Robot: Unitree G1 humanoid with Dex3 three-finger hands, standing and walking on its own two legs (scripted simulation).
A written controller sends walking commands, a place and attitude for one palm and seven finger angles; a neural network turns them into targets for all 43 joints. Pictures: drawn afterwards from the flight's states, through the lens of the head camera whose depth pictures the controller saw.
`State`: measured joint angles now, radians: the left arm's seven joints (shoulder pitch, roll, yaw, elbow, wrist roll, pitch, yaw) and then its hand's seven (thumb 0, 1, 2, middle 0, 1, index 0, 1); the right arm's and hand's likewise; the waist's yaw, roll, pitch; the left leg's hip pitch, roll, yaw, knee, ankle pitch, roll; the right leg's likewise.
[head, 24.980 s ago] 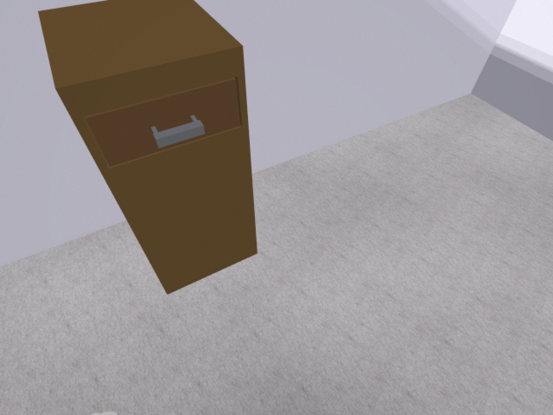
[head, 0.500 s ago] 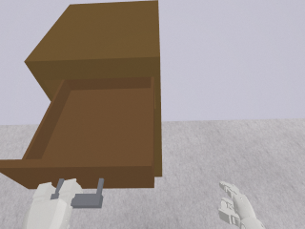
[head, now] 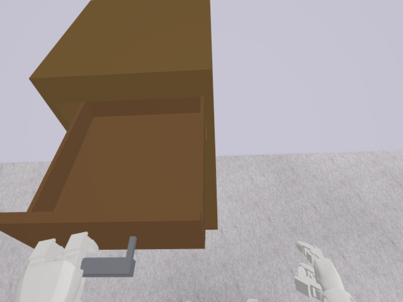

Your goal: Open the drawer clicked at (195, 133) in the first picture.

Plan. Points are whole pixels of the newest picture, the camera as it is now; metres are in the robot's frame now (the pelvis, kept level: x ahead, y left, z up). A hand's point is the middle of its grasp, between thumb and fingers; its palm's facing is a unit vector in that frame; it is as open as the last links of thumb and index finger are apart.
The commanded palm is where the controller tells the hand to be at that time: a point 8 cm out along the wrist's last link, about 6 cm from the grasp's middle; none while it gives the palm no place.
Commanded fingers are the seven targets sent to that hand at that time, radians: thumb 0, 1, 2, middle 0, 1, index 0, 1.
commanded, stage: open the thumb to release the handle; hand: left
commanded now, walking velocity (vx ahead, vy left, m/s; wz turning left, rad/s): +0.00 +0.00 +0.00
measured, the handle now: (102, 254) +0.19 +0.21 +0.04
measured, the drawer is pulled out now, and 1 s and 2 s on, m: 0.30 0.29 0.28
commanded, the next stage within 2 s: lift the hand off the handle in 0.26 s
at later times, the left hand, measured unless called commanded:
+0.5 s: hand (79, 285) +0.14 +0.24 +0.02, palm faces +0.03 -0.08 -1.00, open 13.5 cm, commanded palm +0.12 +0.23 +0.07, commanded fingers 0.00 -0.50 0.30 -0.30 -1.20 -0.30 -1.20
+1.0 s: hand (73, 271) +0.15 +0.24 +0.05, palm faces +0.03 -0.08 -1.00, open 13.3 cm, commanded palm +0.13 +0.23 +0.12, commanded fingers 0.00 -0.50 0.30 -0.30 -1.20 -0.30 -1.20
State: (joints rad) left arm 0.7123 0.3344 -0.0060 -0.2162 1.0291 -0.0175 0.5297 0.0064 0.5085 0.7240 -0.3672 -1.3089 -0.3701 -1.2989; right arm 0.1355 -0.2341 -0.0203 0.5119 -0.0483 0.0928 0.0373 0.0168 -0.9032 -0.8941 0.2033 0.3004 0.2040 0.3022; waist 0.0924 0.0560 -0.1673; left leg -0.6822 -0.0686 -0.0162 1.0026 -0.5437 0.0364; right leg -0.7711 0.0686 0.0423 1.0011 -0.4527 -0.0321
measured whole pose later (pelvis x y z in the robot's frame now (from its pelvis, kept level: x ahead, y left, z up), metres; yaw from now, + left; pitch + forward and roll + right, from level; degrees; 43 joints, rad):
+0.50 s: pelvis +0.00 -0.01 +0.01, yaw +1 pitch +11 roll +0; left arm 0.63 0.33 -0.05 -0.15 1.06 0.00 0.53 0.00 -0.46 0.31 -0.32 -1.20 -0.35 -1.23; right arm 0.12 -0.23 -0.02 0.52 -0.05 0.09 0.01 0.02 -0.90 -0.89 0.20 0.30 0.20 0.30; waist 0.09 0.05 -0.15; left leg -0.65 -0.07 -0.03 0.97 -0.52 0.03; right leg -0.73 0.07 0.03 0.96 -0.43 -0.04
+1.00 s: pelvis +0.00 -0.01 +0.02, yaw +0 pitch +8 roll +0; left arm 0.59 0.38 -0.05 -0.20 1.01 0.03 0.42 0.00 -0.48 0.30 -0.32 -1.20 -0.41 -1.23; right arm 0.12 -0.23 -0.01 0.55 -0.03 0.08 -0.01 0.02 -0.90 -0.89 0.20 0.30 0.20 0.30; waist 0.09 0.06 -0.12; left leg -0.50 -0.06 -0.03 0.84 -0.47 0.03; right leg -0.59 0.07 0.04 0.84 -0.38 -0.04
